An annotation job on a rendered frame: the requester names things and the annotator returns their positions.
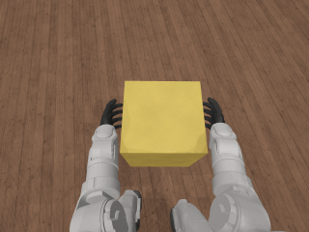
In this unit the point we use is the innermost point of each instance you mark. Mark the left robot forearm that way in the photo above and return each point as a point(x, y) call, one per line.
point(102, 168)

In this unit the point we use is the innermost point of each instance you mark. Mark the right robot forearm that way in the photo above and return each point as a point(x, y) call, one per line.
point(229, 174)

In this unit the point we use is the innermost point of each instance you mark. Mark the right robot hand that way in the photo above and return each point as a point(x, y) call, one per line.
point(215, 113)

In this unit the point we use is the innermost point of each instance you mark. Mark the left robot thigh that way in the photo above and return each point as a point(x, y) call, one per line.
point(132, 206)

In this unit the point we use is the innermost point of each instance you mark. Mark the right robot upper arm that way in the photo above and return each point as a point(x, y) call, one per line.
point(232, 213)

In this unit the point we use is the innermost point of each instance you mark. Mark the right robot shin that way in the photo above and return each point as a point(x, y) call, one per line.
point(181, 201)

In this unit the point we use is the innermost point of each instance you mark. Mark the carton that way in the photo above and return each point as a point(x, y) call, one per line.
point(163, 124)

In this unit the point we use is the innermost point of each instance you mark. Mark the left robot upper arm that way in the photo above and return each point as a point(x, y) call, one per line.
point(107, 215)

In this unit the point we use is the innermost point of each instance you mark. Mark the left robot hand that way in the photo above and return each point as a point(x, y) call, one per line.
point(108, 114)

